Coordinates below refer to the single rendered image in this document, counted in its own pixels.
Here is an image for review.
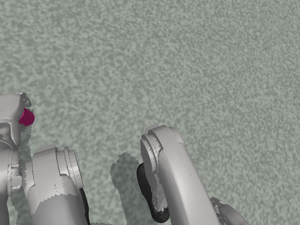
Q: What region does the right robot hand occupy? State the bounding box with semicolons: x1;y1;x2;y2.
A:
210;197;249;225

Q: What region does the left robot arm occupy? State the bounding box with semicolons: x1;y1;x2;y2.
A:
0;119;23;225

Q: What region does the left robot foot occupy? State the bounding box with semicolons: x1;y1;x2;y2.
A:
80;188;90;225

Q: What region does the can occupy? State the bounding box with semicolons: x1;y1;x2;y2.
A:
19;108;35;126

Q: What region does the right robot foot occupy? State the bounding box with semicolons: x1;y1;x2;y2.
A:
136;163;170;223

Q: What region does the left robot hand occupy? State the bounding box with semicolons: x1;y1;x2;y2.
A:
0;92;31;133

